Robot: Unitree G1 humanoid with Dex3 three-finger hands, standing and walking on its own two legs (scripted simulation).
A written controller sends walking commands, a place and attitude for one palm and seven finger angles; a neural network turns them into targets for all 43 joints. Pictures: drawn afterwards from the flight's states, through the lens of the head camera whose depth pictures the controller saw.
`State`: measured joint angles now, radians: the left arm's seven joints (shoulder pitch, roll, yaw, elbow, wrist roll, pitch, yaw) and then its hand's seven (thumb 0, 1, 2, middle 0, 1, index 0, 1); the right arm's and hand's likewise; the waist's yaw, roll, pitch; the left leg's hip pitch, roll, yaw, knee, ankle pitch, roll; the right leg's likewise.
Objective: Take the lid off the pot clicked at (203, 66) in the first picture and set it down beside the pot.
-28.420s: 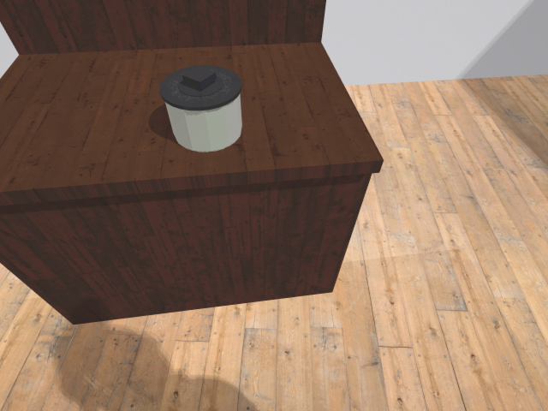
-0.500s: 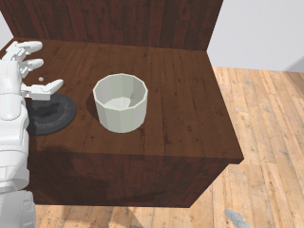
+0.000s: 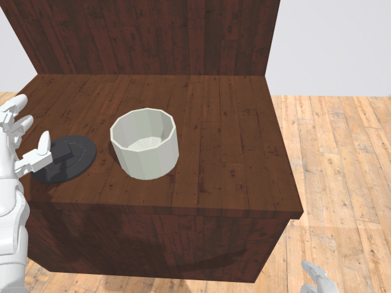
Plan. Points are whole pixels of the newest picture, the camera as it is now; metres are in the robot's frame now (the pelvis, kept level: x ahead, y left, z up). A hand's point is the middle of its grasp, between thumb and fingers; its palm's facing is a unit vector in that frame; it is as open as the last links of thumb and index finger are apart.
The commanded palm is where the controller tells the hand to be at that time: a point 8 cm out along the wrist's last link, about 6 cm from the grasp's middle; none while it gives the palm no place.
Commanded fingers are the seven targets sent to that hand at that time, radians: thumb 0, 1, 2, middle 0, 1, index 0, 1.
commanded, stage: draw the hand back to the body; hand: left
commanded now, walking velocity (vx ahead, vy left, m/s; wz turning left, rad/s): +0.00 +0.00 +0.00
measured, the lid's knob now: (60, 152) +0.46 +0.42 +0.00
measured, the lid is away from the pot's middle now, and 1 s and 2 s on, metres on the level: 0.25 0.25 0.25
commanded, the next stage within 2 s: step back with the hand held close in 0.98 s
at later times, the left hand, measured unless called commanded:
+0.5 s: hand (37, 197) +0.21 +0.26 +0.17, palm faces +0.46 -0.84 -0.29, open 7.5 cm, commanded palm +0.16 +0.29 +0.19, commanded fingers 0.00 0.90 0.90 -0.20 -0.30 -0.20 -0.30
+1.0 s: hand (12, 242) +0.15 +0.26 +0.16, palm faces +0.41 -0.85 -0.33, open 7.5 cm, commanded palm +0.10 +0.30 +0.18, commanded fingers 0.00 0.90 0.90 -0.20 -0.30 -0.20 -0.30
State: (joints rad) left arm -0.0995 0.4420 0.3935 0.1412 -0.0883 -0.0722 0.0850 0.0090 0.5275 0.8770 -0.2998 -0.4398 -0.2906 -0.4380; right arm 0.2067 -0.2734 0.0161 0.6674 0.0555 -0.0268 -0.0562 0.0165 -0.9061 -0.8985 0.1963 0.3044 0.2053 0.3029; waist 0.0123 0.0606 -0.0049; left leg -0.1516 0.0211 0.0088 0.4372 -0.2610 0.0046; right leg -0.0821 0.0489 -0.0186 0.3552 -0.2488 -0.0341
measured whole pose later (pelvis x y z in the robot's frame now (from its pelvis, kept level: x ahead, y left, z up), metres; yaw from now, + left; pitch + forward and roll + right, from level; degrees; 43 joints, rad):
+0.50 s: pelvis -0.02 -0.01 +0.00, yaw +0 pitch -5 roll -1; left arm 0.21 0.35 0.35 -0.14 -0.13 -0.13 0.08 0.02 0.89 0.90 -0.21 -0.30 -0.20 -0.30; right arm 0.17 -0.25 0.02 0.68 0.04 -0.09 -0.07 0.02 -0.91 -0.90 0.20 0.30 0.21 0.30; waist 0.04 0.08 0.02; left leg -0.10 0.04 0.00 0.41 -0.22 -0.01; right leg -0.04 0.06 -0.03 0.34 -0.22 -0.05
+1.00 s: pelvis -0.03 +0.02 +0.00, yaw +1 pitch -6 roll -1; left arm 0.50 0.33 0.29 -0.44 -0.10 -0.12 0.08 0.02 0.89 0.90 -0.21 -0.30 -0.21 -0.30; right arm 0.16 -0.22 0.03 0.65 0.02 -0.11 -0.07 0.02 -0.90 -0.90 0.20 0.30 0.21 0.30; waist 0.06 0.06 0.02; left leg -0.10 0.00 0.01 0.42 -0.22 0.03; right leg -0.02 0.03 -0.02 0.33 -0.21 -0.01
